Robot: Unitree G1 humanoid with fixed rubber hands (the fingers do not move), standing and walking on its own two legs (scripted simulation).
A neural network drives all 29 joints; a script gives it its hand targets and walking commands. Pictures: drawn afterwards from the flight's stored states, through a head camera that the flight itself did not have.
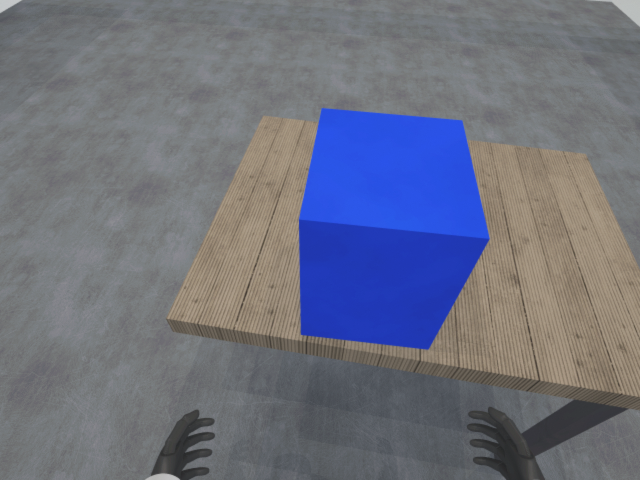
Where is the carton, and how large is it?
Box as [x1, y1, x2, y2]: [299, 108, 489, 349]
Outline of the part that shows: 322,108 299,217 301,334 428,349 489,238 462,121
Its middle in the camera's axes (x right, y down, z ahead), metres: +0.09 -0.02 +0.62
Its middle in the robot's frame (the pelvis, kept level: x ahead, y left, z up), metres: +0.48 -0.04 +0.02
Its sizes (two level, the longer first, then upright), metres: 0.239 0.213 0.279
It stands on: a table, 0.65 m high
